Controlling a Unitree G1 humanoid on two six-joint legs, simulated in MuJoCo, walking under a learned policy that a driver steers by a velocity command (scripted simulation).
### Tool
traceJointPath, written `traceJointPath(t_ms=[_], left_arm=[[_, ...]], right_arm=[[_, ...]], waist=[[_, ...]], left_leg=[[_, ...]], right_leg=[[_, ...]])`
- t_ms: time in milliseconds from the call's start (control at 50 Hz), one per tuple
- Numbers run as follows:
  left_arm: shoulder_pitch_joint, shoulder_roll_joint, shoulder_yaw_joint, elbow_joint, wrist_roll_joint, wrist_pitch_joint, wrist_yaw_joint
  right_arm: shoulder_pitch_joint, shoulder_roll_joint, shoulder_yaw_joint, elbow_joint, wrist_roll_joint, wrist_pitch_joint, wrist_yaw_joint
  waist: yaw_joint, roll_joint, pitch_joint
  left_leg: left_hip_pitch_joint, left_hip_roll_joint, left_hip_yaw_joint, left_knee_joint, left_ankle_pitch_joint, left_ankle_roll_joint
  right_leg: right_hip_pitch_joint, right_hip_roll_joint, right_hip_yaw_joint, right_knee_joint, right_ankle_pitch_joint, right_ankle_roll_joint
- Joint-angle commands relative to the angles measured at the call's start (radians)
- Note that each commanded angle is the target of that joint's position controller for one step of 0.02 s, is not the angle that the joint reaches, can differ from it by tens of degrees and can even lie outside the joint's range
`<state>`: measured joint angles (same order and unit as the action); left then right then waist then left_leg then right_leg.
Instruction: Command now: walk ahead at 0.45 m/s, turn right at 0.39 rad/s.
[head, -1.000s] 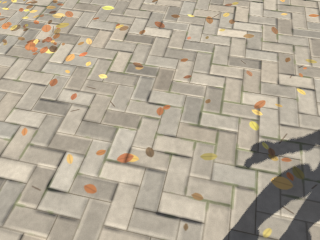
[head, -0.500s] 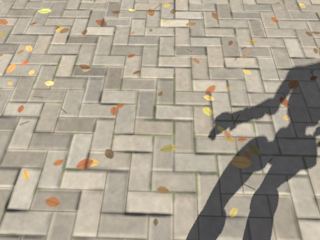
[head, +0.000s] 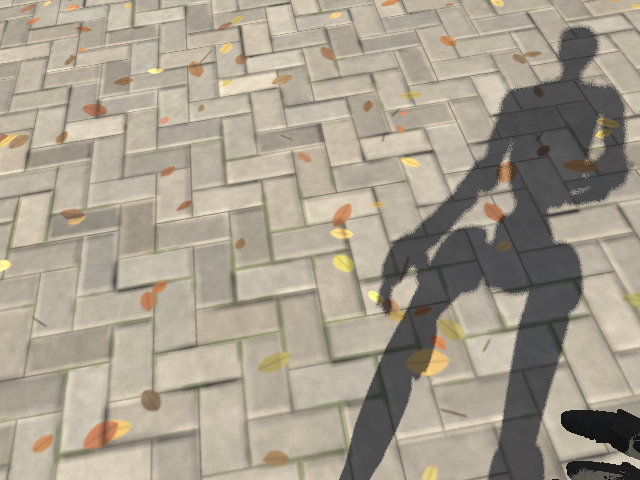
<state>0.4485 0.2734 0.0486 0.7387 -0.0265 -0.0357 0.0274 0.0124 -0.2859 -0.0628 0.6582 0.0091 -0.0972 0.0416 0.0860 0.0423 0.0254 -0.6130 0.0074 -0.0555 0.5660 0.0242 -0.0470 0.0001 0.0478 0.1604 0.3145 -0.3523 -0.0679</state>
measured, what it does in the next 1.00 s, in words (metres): walks ahead, turning left: left foot, then right foot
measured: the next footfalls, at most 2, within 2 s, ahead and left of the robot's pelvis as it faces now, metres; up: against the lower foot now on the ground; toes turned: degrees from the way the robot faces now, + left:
left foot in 0.10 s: +0.24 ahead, +0.13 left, +0.00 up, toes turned -4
right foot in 0.58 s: +0.50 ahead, -0.13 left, +0.00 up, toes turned +5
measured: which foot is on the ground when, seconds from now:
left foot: up 0.00-0.08, down 0.10-0.58, up 0.60-1.00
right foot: down 0.00-0.12, up 0.14-0.56, down 0.58-1.00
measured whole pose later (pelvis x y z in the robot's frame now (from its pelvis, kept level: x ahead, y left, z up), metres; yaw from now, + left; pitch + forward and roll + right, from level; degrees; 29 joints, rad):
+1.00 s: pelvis +0.54 +0.00 -0.01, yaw +18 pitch +1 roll -3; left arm 0.34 0.30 0.08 0.82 -0.01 -0.08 0.00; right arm 0.08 -0.28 -0.05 0.63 0.02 -0.02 0.05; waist 0.10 0.04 0.05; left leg -0.63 0.09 0.00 0.69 -0.04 0.02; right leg 0.07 0.00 -0.23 0.24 -0.32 0.01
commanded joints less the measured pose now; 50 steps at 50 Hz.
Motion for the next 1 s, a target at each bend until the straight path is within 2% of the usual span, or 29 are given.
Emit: traceJointPath(t_ms=[20,60,80,100,120,140,160,180,200,220,240,300,340,380,440,500,540,560,580,600,620,640,660,680,700,740,800,900,1000], left_arm=[[0.024,0.175,0.050,-0.024,-0.002,-0.005,0.008],[0.008,0.184,0.055,-0.021,0.003,-0.001,0.007],[-0.001,0.178,0.053,-0.022,0.005,0.002,0.006],[-0.016,0.161,0.044,-0.032,0.013,0.003,0.003],[-0.010,0.101,0.021,-0.058,0.037,0.000,0.002],[0.152,0.018,0.000,-0.052,0.002,-0.012,-0.002],[0.078,0.133,0.019,-0.039,-0.015,-0.020,-0.004],[-0.053,0.173,0.031,-0.062,-0.021,-0.026,-0.009],[-0.123,0.157,0.025,-0.078,-0.007,-0.033,-0.009],[-0.161,0.148,0.028,-0.088,0.010,-0.040,-0.013],[-0.149,0.131,0.027,-0.089,0.010,-0.039,-0.018],[-0.158,0.076,0.010,-0.099,0.024,-0.037,-0.022],[-0.238,0.056,-0.004,-0.133,0.036,-0.045,-0.024],[-0.314,0.042,-0.014,-0.149,0.035,-0.057,-0.032],[-0.406,0.058,-0.011,-0.167,0.022,-0.070,-0.046],[-0.427,0.103,0.008,-0.180,0.014,-0.078,-0.051],[-0.347,0.134,0.028,-0.162,0.012,-0.083,-0.047],[-0.239,0.170,0.048,-0.139,0.017,-0.084,-0.039],[-0.074,0.239,0.067,-0.126,0.035,-0.080,-0.027],[-0.031,0.304,0.080,-0.105,0.048,-0.065,-0.035],[-0.053,0.201,0.058,-0.110,0.039,-0.064,-0.040],[-0.102,0.147,0.042,-0.111,0.031,-0.063,-0.039],[-0.158,0.121,0.032,-0.109,0.035,-0.063,-0.040],[-0.196,0.093,0.025,-0.101,0.038,-0.063,-0.042],[-0.218,0.087,0.024,-0.095,0.044,-0.067,-0.040],[-0.229,0.089,0.031,-0.079,0.039,-0.080,-0.037],[-0.218,0.123,0.046,-0.048,0.034,-0.088,-0.031],[-0.194,0.173,0.060,-0.014,0.028,-0.073,-0.020],[-0.140,0.216,0.076,0.024,0.003,-0.045,-0.020]], right_arm=[[-0.145,-0.074,-0.013,-0.098,0.005,-0.032,0.013],[-0.082,-0.106,-0.028,-0.085,0.004,-0.036,0.008],[0.008,-0.133,-0.043,-0.062,0.002,-0.036,-0.001],[0.146,-0.168,-0.057,-0.035,-0.004,-0.035,-0.009],[0.335,-0.224,-0.065,-0.020,-0.021,-0.031,-0.017],[0.393,-0.254,-0.073,0.038,-0.022,-0.027,-0.001],[0.360,-0.146,-0.047,0.027,0.004,-0.026,0.000],[0.296,-0.107,-0.036,0.027,0.008,-0.020,-0.008],[0.252,-0.105,-0.030,0.025,-0.002,-0.014,-0.012],[0.228,-0.089,-0.025,0.029,-0.010,-0.011,-0.013],[0.219,-0.081,-0.018,0.032,-0.021,-0.014,-0.017],[0.235,-0.091,-0.017,0.056,0.003,-0.020,-0.020],[0.246,-0.123,-0.025,0.064,0.011,-0.015,-0.029],[0.260,-0.145,-0.032,0.071,0.015,-0.005,-0.036],[0.330,-0.172,-0.038,0.092,0.023,0.010,-0.042],[0.360,-0.178,-0.041,0.100,0.029,0.023,-0.046],[0.353,-0.173,-0.039,0.099,0.023,0.033,-0.049],[0.356,-0.140,-0.028,0.094,0.013,0.033,-0.047],[0.355,-0.067,0.000,0.061,-0.013,0.033,-0.046],[0.490,0.007,0.021,0.030,0.019,0.021,-0.047],[0.463,-0.098,-0.002,0.055,0.042,0.023,-0.051],[0.378,-0.142,-0.018,0.041,0.044,0.029,-0.050],[0.336,-0.135,-0.018,0.036,0.033,0.034,-0.052],[0.309,-0.125,-0.022,0.028,0.022,0.039,-0.050],[0.310,-0.110,-0.023,0.023,0.023,0.049,-0.044],[0.300,-0.075,-0.018,0.013,0.024,0.066,-0.039],[0.237,-0.056,-0.011,-0.021,0.013,0.077,-0.034],[0.096,-0.038,0.004,-0.062,0.013,0.065,-0.003],[-0.013,-0.059,0.000,-0.123,0.014,0.066,0.020]], waist=[[0.002,-0.174,0.054],[-0.034,-0.207,0.025],[-0.083,-0.207,-0.041],[-0.154,-0.197,-0.154],[-0.216,-0.063,-0.334],[-0.124,0.300,-0.442],[-0.161,0.165,-0.314],[-0.170,0.076,-0.164],[-0.146,-0.012,-0.092],[-0.125,-0.024,-0.045],[-0.097,0.007,-0.043],[-0.073,0.036,-0.019],[-0.086,0.023,0.015],[-0.109,0.017,0.026],[-0.145,0.019,0.016],[-0.129,0.038,0.004],[-0.071,0.045,-0.028],[-0.016,0.031,-0.095],[0.048,-0.091,-0.256],[-0.020,-0.399,-0.374],[0.002,-0.285,-0.296],[0.004,-0.204,-0.176],[-0.020,-0.146,-0.119],[-0.040,-0.144,-0.070],[-0.064,-0.167,-0.047],[-0.078,-0.156,-0.027],[-0.078,-0.111,0.008],[-0.032,-0.085,0.043],[-0.016,-0.089,0.069]], left_leg=[[0.036,-0.013,0.023,-0.062,0.003,0.028],[0.132,-0.035,0.053,-0.081,-0.078,0.066],[0.265,-0.060,0.086,-0.112,-0.078,0.099],[0.500,-0.017,0.059,-0.094,-0.048,0.147],[0.821,0.182,-0.187,-0.052,-0.084,0.225],[1.069,0.395,-0.700,-0.201,-0.330,0.375],[0.979,0.361,-0.704,-0.277,-0.476,0.337],[0.832,0.324,-0.517,-0.285,-0.428,0.302],[0.697,0.284,-0.410,-0.305,-0.304,0.286],[0.609,0.247,-0.339,-0.329,-0.206,0.284],[0.557,0.225,-0.294,-0.354,-0.154,0.283],[0.477,0.200,-0.234,-0.409,-0.057,0.316],[0.438,0.185,-0.191,-0.434,-0.027,0.320],[0.402,0.147,-0.136,-0.431,-0.022,0.292],[0.398,0.147,-0.137,-0.396,-0.029,0.261],[0.459,0.183,-0.203,-0.329,-0.096,0.222],[0.455,0.170,-0.207,-0.225,-0.055,0.188],[0.411,0.112,-0.173,-0.072,-0.015,0.156],[0.267,0.036,-0.110,0.237,-0.215,0.114],[-0.036,-0.064,-0.031,0.551,-0.619,0.067],[-0.140,-0.012,-0.095,0.687,-0.587,0.060],[-0.174,0.024,-0.083,0.715,-0.493,0.062],[-0.140,0.059,-0.064,0.698,-0.416,0.056],[-0.119,0.083,-0.064,0.656,-0.369,0.051],[-0.074,0.105,-0.064,0.630,-0.336,0.048],[-0.048,0.113,-0.048,0.600,-0.303,0.039],[-0.095,0.120,-0.051,0.488,-0.224,0.025],[-0.052,0.103,0.016,0.214,-0.018,0.041],[-0.037,0.070,0.085,0.084,-0.106,0.099]], right_leg=[[-0.029,-0.250,0.166,-0.056,0.358,-0.115],[0.010,-0.251,0.157,0.019,0.588,-0.095],[0.015,-0.218,0.124,0.130,0.782,-0.077],[-0.063,-0.173,0.087,0.310,0.833,-0.048],[-0.260,-0.098,0.061,0.616,0.520,-0.017],[-0.600,0.062,0.036,0.934,-0.215,0.045],[-0.701,-0.001,0.075,1.019,-0.192,0.046],[-0.730,-0.043,0.036,1.010,-0.099,0.042],[-0.701,-0.086,-0.004,0.974,-0.031,0.040],[-0.685,-0.116,-0.024,0.920,0.011,0.042],[-0.642,-0.141,-0.029,0.890,0.039,0.043],[-0.630,-0.159,-0.074,0.764,0.037,0.070],[-0.639,-0.159,-0.096,0.616,0.101,0.097],[-0.581,-0.136,-0.111,0.445,0.237,0.108],[-0.482,-0.087,-0.118,0.294,0.381,0.121],[-0.418,-0.078,-0.089,0.208,0.361,0.097],[-0.279,-0.069,-0.107,0.160,0.304,0.063],[-0.114,-0.091,-0.102,0.149,0.283,0.031],[0.140,-0.281,0.079,0.168,0.236,-0.033],[0.359,-0.484,0.518,0.044,0.005,-0.172],[0.295,-0.460,0.573,-0.018,-0.149,-0.169],[0.192,-0.427,0.406,-0.022,-0.108,-0.135],[0.085,-0.384,0.283,-0.035,0.024,-0.119],[0.006,-0.344,0.191,-0.061,0.119,-0.112],[-0.054,-0.322,0.118,-0.089,0.180,-0.105],[-0.104,-0.312,0.026,-0.133,0.271,-0.116],[-0.100,-0.326,-0.067,-0.169,0.363,-0.133],[-0.066,-0.305,-0.229,-0.179,0.405,-0.105],[0.060,-0.339,-0.304,-0.109,0.537,-0.069]])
